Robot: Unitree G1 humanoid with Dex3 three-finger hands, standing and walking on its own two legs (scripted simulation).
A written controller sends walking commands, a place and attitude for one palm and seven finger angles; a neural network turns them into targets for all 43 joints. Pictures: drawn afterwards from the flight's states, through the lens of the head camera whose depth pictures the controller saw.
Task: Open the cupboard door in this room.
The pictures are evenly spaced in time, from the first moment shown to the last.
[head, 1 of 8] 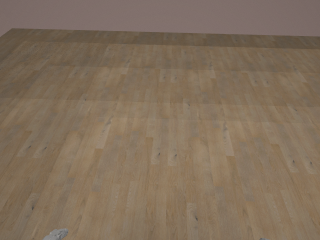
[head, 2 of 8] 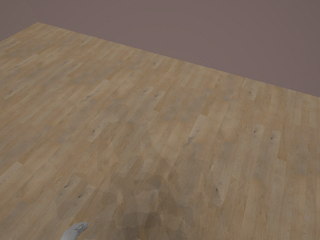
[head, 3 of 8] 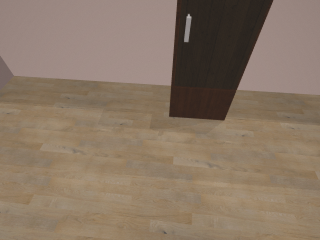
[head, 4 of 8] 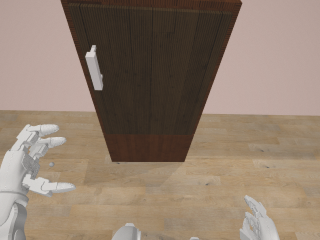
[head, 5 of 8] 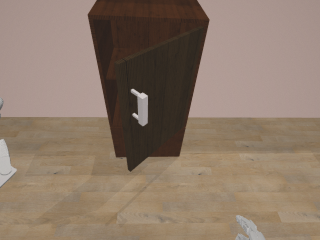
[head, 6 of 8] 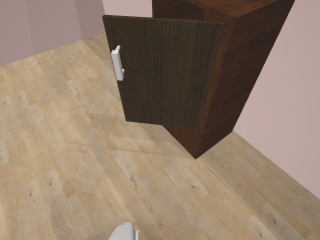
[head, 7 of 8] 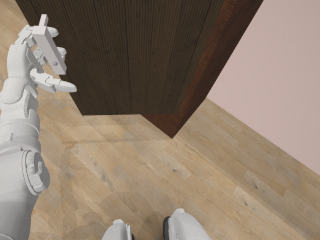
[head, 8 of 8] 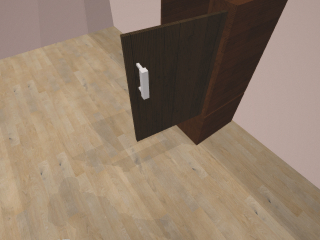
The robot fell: no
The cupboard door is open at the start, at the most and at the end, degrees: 0 82 82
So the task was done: yes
